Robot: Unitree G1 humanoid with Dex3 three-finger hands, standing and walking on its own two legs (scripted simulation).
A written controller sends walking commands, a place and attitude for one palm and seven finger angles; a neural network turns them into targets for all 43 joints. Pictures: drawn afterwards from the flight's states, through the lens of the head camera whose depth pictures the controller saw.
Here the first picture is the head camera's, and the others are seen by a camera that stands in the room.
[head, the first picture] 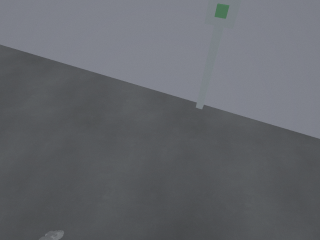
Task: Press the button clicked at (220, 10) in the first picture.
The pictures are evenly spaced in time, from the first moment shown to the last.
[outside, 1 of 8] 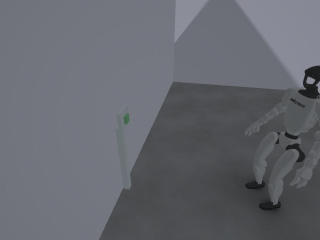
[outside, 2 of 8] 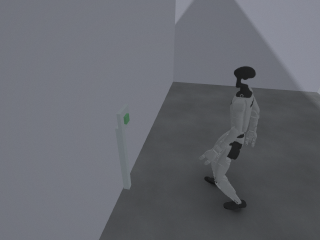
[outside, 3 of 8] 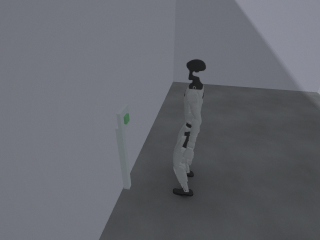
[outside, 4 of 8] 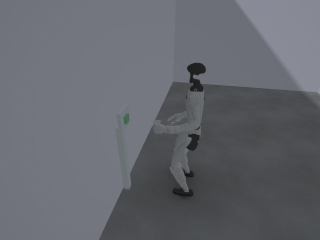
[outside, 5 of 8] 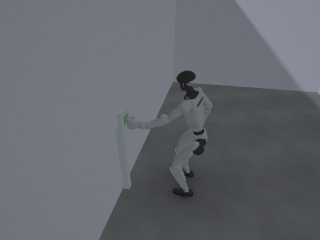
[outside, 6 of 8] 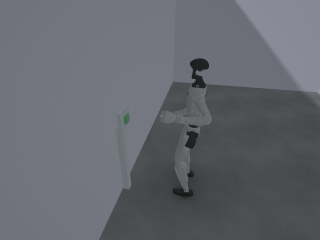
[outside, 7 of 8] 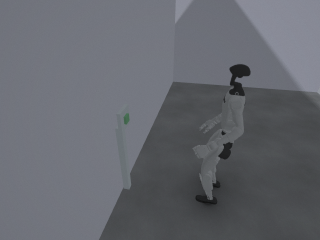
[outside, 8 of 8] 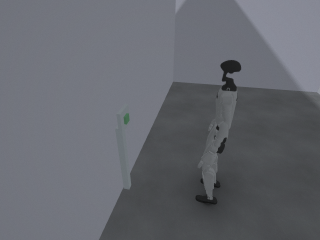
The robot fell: no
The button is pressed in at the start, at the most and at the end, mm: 0 9 0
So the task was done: yes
